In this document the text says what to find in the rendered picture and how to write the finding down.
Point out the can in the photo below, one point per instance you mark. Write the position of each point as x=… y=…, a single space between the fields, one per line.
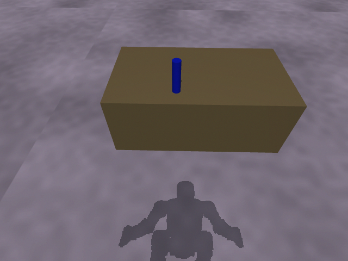
x=176 y=75

